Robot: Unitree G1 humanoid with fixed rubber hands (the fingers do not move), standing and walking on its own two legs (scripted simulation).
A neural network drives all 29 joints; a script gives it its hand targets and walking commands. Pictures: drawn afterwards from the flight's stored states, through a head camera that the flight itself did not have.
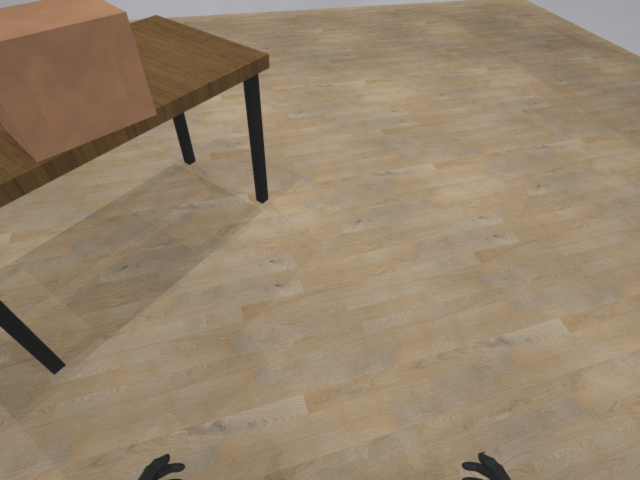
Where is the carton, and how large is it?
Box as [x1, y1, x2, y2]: [0, 0, 156, 161]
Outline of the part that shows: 0,8 0,121 5,129 36,161 39,161 156,114 127,16 124,11 103,0 41,0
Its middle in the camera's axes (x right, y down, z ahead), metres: -0.62 -0.39 +0.93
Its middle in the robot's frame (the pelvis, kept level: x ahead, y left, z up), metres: +0.97 +0.63 +0.04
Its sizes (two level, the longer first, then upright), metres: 0.310 0.191 0.254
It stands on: a table, 0.67 m high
